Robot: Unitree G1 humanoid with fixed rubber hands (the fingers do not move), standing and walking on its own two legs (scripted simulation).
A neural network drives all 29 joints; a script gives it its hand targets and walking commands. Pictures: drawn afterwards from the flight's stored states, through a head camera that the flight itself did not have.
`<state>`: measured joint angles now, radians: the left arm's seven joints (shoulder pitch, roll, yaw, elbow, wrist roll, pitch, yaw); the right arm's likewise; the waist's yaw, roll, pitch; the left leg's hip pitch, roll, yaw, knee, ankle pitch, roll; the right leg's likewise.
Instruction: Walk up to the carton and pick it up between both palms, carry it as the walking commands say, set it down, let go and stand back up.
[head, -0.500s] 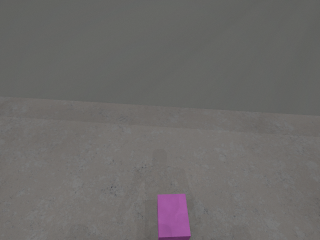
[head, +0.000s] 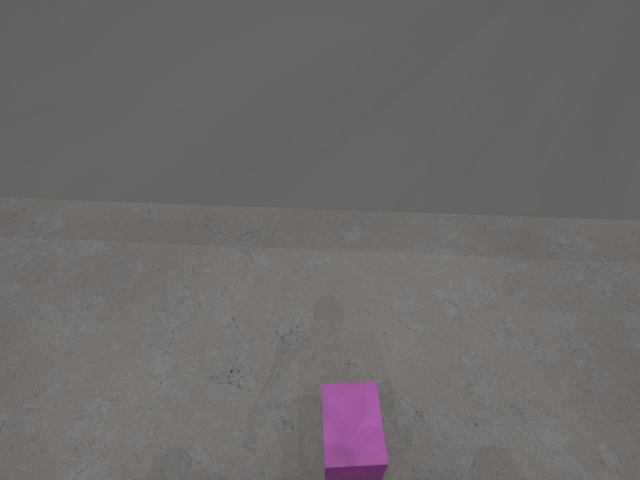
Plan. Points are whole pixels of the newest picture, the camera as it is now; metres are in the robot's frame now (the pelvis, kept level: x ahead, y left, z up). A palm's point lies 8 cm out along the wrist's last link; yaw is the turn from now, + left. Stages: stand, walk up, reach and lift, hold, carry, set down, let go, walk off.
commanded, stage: stand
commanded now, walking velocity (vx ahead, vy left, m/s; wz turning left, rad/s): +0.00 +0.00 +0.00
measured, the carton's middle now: (350, 434) +0.39 -0.04 -0.66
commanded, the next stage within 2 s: reach and lift in 0.26 s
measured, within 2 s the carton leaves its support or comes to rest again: neither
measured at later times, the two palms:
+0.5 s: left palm out of the picture +0.15 +0.23 -0.12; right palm out of the picture +0.16 -0.24 -0.12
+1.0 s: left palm (208, 470) +0.19 +0.19 -0.16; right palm (497, 469) +0.21 -0.23 -0.17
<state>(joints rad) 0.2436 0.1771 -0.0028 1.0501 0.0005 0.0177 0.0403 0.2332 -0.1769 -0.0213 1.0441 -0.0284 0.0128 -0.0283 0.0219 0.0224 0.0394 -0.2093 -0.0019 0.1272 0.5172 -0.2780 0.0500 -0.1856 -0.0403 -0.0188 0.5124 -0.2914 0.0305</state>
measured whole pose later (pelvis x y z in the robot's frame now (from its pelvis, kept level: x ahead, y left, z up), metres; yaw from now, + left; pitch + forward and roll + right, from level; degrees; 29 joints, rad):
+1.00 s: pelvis -0.08 -0.02 -0.08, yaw +1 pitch +11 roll +2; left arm -0.30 0.17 0.00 0.63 0.00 0.34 0.04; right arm -0.29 -0.22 -0.10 0.63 -0.02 0.32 0.02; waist 0.02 0.02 0.09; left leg -0.87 0.02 0.12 1.03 -0.35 0.06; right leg -0.87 -0.06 -0.01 1.09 -0.41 0.01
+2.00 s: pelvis -0.09 -0.02 -0.15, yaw +2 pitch +39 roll +1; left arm -0.94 0.13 0.13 0.70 -0.03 0.08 0.18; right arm -1.00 -0.25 -0.19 0.83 0.04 0.03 -0.08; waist 0.02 0.00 0.15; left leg -1.59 0.02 0.10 1.25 -0.34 0.06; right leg -1.58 -0.05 -0.01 1.31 -0.40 0.00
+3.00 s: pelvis -0.14 -0.04 -0.39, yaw +4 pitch +31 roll +3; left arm -1.48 0.27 0.14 1.30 -0.23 0.00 0.18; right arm -1.46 -0.39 0.11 1.26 0.30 0.00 -0.13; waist 0.02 0.04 0.44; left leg -2.19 0.05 0.09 2.09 -0.45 0.06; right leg -2.18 -0.05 0.00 2.18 -0.55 -0.03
